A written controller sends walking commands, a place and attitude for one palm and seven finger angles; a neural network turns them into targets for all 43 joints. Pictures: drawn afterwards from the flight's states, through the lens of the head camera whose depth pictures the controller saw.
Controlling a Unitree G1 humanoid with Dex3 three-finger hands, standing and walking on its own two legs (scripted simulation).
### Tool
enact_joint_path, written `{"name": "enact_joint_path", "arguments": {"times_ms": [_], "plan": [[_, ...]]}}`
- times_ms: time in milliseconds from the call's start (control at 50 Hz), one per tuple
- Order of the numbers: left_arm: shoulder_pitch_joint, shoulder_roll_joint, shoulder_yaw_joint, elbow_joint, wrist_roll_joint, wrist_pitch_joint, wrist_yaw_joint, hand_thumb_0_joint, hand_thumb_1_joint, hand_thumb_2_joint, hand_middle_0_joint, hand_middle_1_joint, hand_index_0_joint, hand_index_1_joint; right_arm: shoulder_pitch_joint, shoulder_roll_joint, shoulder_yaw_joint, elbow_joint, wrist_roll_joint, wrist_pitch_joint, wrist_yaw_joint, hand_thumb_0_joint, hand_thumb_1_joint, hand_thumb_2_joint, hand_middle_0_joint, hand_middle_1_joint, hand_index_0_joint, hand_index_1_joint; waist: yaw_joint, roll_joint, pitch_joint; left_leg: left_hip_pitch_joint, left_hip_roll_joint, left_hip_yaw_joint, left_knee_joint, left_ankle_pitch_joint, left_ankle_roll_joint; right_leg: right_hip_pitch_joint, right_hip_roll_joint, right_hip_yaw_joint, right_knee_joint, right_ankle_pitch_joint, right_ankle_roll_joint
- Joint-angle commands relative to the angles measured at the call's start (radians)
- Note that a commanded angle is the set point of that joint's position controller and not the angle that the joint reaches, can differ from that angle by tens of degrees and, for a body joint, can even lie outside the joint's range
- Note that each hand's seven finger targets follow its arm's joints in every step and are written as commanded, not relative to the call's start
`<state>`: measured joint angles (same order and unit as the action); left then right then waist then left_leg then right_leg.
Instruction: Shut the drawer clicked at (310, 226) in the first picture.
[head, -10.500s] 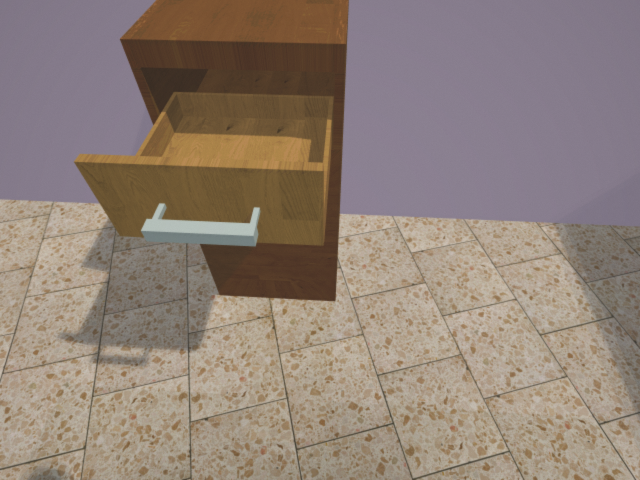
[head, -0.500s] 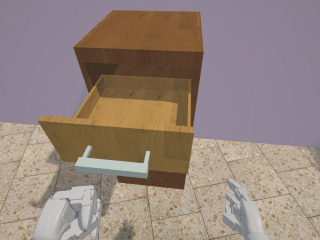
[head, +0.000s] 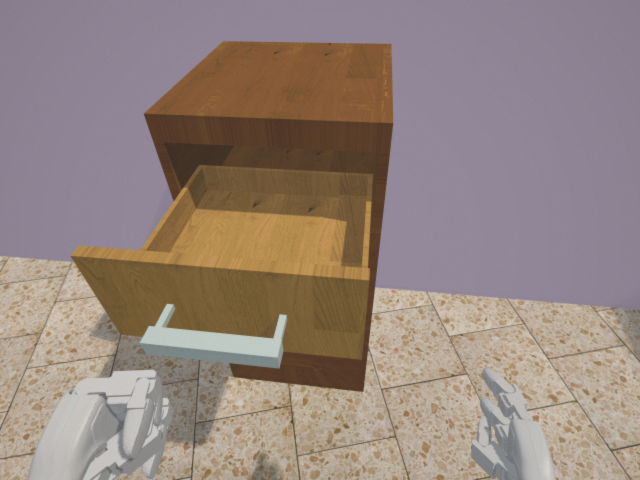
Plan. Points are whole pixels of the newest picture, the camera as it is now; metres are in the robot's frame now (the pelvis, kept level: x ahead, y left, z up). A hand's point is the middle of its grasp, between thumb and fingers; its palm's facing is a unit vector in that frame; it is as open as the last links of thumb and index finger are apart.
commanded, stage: raise the hand and make a fist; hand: left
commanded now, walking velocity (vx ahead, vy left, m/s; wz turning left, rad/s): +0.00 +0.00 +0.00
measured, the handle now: (218, 331) +0.30 +0.18 +0.04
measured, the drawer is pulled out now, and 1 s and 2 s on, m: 0.30 0.30 0.30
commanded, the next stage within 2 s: bring the fist close to the handle in 0.04 s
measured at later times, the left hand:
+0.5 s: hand (180, 434) +0.14 +0.15 +0.10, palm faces +0.00 -1.00 -0.05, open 3.3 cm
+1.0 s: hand (210, 410) +0.19 +0.15 +0.05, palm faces -0.03 -1.00 -0.03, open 3.3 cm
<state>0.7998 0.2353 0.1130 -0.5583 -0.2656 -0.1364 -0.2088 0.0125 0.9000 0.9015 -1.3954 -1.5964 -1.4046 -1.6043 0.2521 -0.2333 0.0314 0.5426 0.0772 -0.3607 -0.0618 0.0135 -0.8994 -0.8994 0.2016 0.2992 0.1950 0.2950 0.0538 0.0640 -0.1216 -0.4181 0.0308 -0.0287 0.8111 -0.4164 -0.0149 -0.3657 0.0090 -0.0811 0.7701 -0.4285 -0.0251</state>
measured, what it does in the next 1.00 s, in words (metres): stands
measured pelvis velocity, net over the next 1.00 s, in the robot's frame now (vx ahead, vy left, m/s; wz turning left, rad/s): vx -0.01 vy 0.01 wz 0.00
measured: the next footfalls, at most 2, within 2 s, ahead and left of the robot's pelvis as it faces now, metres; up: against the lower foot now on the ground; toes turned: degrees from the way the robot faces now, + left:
none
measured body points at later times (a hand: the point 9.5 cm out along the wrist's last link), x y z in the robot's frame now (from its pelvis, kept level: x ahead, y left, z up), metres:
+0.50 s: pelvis -0.01 +0.01 -0.01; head -0.02 -0.01 +0.44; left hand +0.14 +0.21 +0.11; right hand +0.20 -0.20 -0.05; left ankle +0.01 +0.13 -0.71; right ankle -0.01 -0.10 -0.71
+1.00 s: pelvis -0.01 +0.01 -0.02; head +0.02 +0.00 +0.43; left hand +0.18 +0.20 +0.06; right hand +0.17 -0.23 -0.09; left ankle +0.01 +0.13 -0.71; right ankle -0.01 -0.10 -0.71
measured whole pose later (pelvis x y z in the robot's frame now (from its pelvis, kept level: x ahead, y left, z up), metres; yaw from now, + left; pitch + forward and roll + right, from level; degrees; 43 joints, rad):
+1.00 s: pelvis -0.01 +0.01 -0.02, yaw +0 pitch +9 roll -1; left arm 0.56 0.17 0.02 -0.26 -0.20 -0.28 -0.14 0.01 0.90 0.90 -1.39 -1.60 -1.40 -1.60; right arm 0.26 -0.24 0.02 0.52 0.03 -0.23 -0.03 0.01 -0.90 -0.90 0.20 0.30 0.20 0.30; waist -0.01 0.05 -0.11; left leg -0.66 0.02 -0.02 0.97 -0.47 0.00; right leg -0.61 -0.01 -0.07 0.95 -0.49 -0.02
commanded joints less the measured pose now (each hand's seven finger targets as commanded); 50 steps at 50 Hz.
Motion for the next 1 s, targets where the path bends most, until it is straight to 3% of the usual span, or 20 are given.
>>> {"name": "enact_joint_path", "arguments": {"times_ms": [0,40,80,120,160,220,280,300,360,380,520,580,620,680,860,980], "plan": [[-0.023,0.095,0.081,-0.196,-0.024,-0.064,-0.015,0.0,0.9,0.9,-1.4,-1.6,-1.4,-1.6,-0.161,-0.075,-0.028,-0.181,0.007,-0.089,-0.001,0.0,-0.9,-0.9,0.2,0.3,0.2,0.3,0.0,-0.048,0.051,0.015,-0.035,0.012,-0.114,0.167,0.045,-0.03,-0.012,0.07,-0.2,0.153,0.014],[-0.033,0.088,0.073,-0.186,-0.025,-0.06,-0.022,0.0,0.9,0.9,-1.4,-1.6,-1.4,-1.6,-0.161,-0.076,-0.029,-0.178,0.005,-0.093,-0.003,0.0,-0.9,-0.9,0.2,0.3,0.2,0.3,-0.002,-0.079,0.053,0.017,-0.034,0.01,-0.117,0.167,0.047,-0.033,-0.011,0.069,-0.202,0.154,0.018],[-0.03,0.111,0.11,-0.178,-0.027,-0.056,-0.024,0.0,0.9,0.9,-1.4,-1.6,-1.4,-1.6,-0.168,-0.076,-0.031,-0.172,0.005,-0.095,-0.004,0.0,-0.9,-0.9,0.2,0.3,0.2,0.3,0.008,-0.06,0.034,0.023,-0.036,0.01,-0.115,0.184,0.046,-0.015,-0.008,0.071,-0.2,0.179,0.014],[-0.043,0.08,0.069,-0.205,-0.023,-0.057,-0.028,0.0,0.9,0.9,-1.4,-1.6,-1.4,-1.6,-0.161,-0.077,-0.024,-0.176,0.004,-0.099,0.0,0.0,-0.9,-0.9,0.2,0.3,0.2,0.3,0.002,-0.032,0.032,0.035,-0.036,0.01,-0.128,0.184,0.046,-0.019,-0.006,0.049,-0.184,0.181,0.012],[-0.052,0.055,0.046,-0.158,-0.026,-0.05,-0.029,0.0,0.9,0.9,-1.4,-1.6,-1.4,-1.6,-0.155,-0.08,-0.026,-0.167,0.002,-0.099,0.0,0.0,-0.9,-0.9,0.2,0.3,0.2,0.3,-0.007,-0.075,0.052,0.022,-0.034,0.005,-0.127,0.18,0.047,-0.037,-0.001,0.042,-0.178,0.19,0.016],[-0.061,0.046,0.028,-0.141,-0.01,-0.057,-0.026,0.0,0.9,0.9,-1.4,-1.6,-1.4,-1.6,-0.144,-0.086,-0.032,-0.164,-0.004,-0.092,0.003,0.0,-0.9,-0.9,0.2,0.3,0.2,0.3,-0.012,-0.084,0.038,0.019,-0.037,0.007,-0.122,0.186,0.048,-0.041,-0.003,0.041,-0.167,0.195,0.017],[-0.073,0.059,0.027,-0.148,0.016,-0.066,-0.01,0.0,0.9,0.9,-1.4,-1.6,-1.4,-1.6,-0.144,-0.086,-0.037,-0.164,-0.009,-0.078,0.01,0.0,-0.9,-0.9,0.2,0.3,0.2,0.3,-0.01,-0.044,0.021,0.014,-0.038,0.01,-0.119,0.192,0.047,-0.042,0.0,0.031,-0.144,0.2,0.012],[-0.072,0.038,0.002,-0.167,0.023,-0.074,-0.005,0.0,0.9,0.9,-1.4,-1.6,-1.4,-1.6,-0.138,-0.084,-0.035,-0.172,-0.013,-0.075,0.015,0.0,-0.9,-0.9,0.2,0.3,0.2,0.3,-0.015,-0.034,0.008,0.022,-0.038,0.008,-0.12,0.2,0.048,-0.048,-0.002,0.02,-0.13,0.207,0.012],[-0.059,0.039,0.01,-0.138,0.029,-0.093,0.012,0.0,0.9,0.9,-1.4,-1.6,-1.4,-1.6,-0.132,-0.082,-0.043,-0.171,-0.019,-0.055,0.019,0.0,-0.9,-0.9,0.2,0.3,0.2,0.3,-0.016,-0.069,0.005,-0.006,-0.037,0.008,-0.106,0.198,0.046,-0.06,-0.001,0.017,-0.113,0.204,0.012],[-0.06,0.036,0.004,-0.136,0.033,-0.096,0.017,0.0,0.9,0.9,-1.4,-1.6,-1.4,-1.6,-0.139,-0.084,-0.043,-0.173,-0.019,-0.05,0.021,0.0,-0.9,-0.9,0.2,0.3,0.2,0.3,-0.014,-0.037,0.008,-0.015,-0.039,0.008,-0.104,0.188,0.045,-0.063,0.0,0.02,-0.112,0.19,0.009],[-0.133,-0.01,-0.073,-0.102,0.049,-0.133,0.038,0.0,0.9,0.9,-1.4,-1.6,-1.4,-1.6,-0.116,-0.096,-0.047,-0.19,-0.028,-0.018,0.026,0.0,-0.9,-0.9,0.2,0.3,0.2,0.3,-0.05,-0.046,0.018,-0.065,-0.036,-0.002,-0.081,0.109,0.046,-0.137,-0.003,0.012,-0.082,0.082,0.013],[-0.153,0.028,-0.03,-0.052,0.058,-0.142,0.056,0.0,0.9,0.9,-1.4,-1.6,-1.4,-1.6,-0.111,-0.099,-0.055,-0.186,-0.032,0.005,0.021,0.0,-0.9,-0.9,0.2,0.3,0.2,0.3,-0.046,-0.085,0.004,-0.096,-0.037,-0.003,-0.064,0.099,0.046,-0.142,-0.004,0.026,-0.08,0.06,0.013],[-0.145,-0.002,-0.053,-0.037,0.058,-0.147,0.057,0.0,0.9,0.9,-1.4,-1.6,-1.4,-1.6,-0.109,-0.096,-0.054,-0.196,-0.032,0.017,0.023,0.0,-0.9,-0.9,0.2,0.3,0.2,0.3,-0.048,-0.071,-0.013,-0.098,-0.038,0.003,-0.057,0.105,0.046,-0.146,-0.007,0.024,-0.066,0.069,0.013],[-0.192,0.026,-0.024,-0.013,0.056,-0.159,0.066,0.0,0.9,0.9,-1.4,-1.6,-1.4,-1.6,-0.105,-0.101,-0.056,-0.194,-0.035,0.035,0.019,0.0,-0.9,-0.9,0.2,0.3,0.2,0.3,-0.05,-0.088,-0.03,-0.12,-0.038,0.003,-0.04,0.107,0.045,-0.15,-0.006,0.031,-0.059,0.067,0.013],[-0.235,-0.001,-0.054,0.051,0.047,-0.206,0.057,0.0,0.9,0.9,-1.4,-1.6,-1.4,-1.6,-0.083,-0.109,-0.06,-0.2,-0.039,0.055,0.026,0.0,-0.9,-0.9,0.2,0.3,0.2,0.3,-0.066,-0.047,-0.078,-0.143,-0.038,0.006,0.004,0.147,0.042,-0.183,-0.005,0.03,-0.004,0.132,0.011],[-0.27,0.026,-0.013,0.121,0.056,-0.222,0.073,0.0,0.9,0.9,-1.4,-1.6,-1.4,-1.6,-0.07,-0.114,-0.069,-0.191,-0.046,0.085,0.025,0.0,-0.9,-0.9,0.2,0.3,0.2,0.3,-0.068,-0.08,-0.107,-0.182,-0.037,0.007,0.039,0.163,0.041,-0.193,-0.003,0.038,0.023,0.159,0.011]]}}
